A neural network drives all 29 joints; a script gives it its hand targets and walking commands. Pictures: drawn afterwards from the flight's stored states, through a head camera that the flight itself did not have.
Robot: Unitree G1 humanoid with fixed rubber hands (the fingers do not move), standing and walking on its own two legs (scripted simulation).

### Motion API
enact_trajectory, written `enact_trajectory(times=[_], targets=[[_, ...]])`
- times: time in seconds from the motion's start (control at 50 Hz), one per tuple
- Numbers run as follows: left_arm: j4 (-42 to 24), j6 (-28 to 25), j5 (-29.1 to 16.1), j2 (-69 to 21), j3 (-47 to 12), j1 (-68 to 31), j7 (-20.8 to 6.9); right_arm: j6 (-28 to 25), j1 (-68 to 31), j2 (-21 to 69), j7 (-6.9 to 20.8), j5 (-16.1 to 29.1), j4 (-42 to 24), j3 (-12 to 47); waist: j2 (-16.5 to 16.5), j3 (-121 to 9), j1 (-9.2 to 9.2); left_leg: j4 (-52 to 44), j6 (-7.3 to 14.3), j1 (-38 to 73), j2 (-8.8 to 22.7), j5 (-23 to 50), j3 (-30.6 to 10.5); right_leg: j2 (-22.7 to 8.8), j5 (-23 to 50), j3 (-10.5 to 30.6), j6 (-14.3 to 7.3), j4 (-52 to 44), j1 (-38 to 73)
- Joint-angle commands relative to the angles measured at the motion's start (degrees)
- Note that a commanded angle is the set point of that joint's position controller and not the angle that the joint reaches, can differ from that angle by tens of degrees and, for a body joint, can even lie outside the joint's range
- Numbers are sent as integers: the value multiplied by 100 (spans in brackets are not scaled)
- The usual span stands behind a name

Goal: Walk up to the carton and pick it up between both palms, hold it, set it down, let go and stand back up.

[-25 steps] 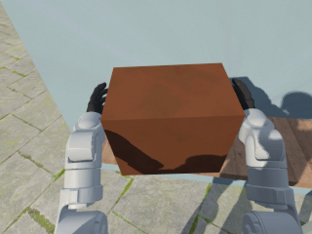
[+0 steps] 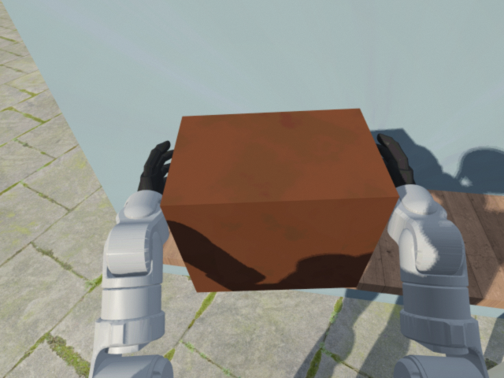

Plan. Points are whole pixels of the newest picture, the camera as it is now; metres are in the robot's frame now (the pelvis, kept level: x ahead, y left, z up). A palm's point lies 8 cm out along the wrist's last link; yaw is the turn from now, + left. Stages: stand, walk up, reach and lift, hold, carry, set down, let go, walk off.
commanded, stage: hold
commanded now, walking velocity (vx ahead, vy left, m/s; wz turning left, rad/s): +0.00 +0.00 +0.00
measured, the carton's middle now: (273, 205) +0.34 +0.00 +0.13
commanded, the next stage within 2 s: set down in 0.26 s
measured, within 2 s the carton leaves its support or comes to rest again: neither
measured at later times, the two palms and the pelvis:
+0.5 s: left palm (159, 184) +0.36 +0.17 +0.16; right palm (392, 180) +0.35 -0.17 +0.16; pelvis -0.01 +0.00 +0.00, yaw +0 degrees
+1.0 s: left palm (157, 193) +0.37 +0.19 +0.13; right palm (376, 186) +0.37 -0.16 +0.14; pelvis +0.01 +0.00 +0.00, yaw +0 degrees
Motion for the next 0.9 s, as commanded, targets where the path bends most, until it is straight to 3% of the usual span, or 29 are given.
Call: enact_trajectory(times=[0.0,0.16,0.22,0.26,0.34,0.46,0.52,0.58,0.68,0.76,0.88], targets=[[-1134,-439,-978,-2502,-2423,-3463,-821,-453,-3695,2315,686,981,-1320,2471,-95,-2300,7,156,-215,308,-165,573,-62,57,775,215,141,364,1144],[-1006,-534,-934,-2598,-2346,-3730,-874,-564,-3863,2413,704,933,-1167,2341,-43,-2341,-32,147,-182,269,-125,324,-77,83,408,229,103,336,913],[-998,-567,-935,-2635,-2391,-3917,-861,-602,-3931,2391,706,908,-958,2269,119,-2349,-68,148,-220,249,-99,251,-41,106,222,186,53,299,832],[-883,-594,-852,-2572,-2219,-4104,-884,-642,-4244,2386,749,850,-713,2154,71,-2017,-76,170,-151,265,-54,-111,-50,94,-130,93,58,249,545],[33,-742,-569,-2657,-1826,-4318,-991,-829,-4551,2332,904,564,-36,1813,63,-1818,-107,158,-131,207,-59,-754,-58,110,-925,42,27,157,107],[384,-1240,-350,-2555,-1669,-4517,-1031,-1302,-4534,2451,947,380,411,1689,25,-2469,-39,183,-91,267,-65,-131,-31,115,-259,100,50,240,416],[335,-1429,-372,-2659,-1761,-4401,-1018,-1486,-4439,2627,889,458,309,1827,91,-2831,6,147,-88,467,-69,457,-42,93,392,160,62,205,765],[188,-1559,-473,-2664,-1844,-4173,-1011,-1625,-4364,2694,806,551,-74,2110,-181,-3123,94,162,-38,671,-94,1268,-48,115,1282,205,173,279,1132],[-123,-1624,-520,-2548,-1987,-3856,-961,-1626,-3890,2693,686,656,-198,2270,-18,-3071,103,92,-77,1017,-113,2019,-98,90,2071,256,181,294,1564],[-235,-1611,-571,-2594,-2074,-3706,-940,-1603,-3692,2591,638,660,-290,2248,86,-2765,39,126,-134,1113,-97,2277,-119,127,2097,227,153,225,1453],[-169,-1634,-579,-2595,-1996,-3869,-959,-1622,-3831,2509,640,528,-142,2087,126,-2578,-39,163,-178,1020,-65,1671,-123,123,1338,167,75,133,1206]])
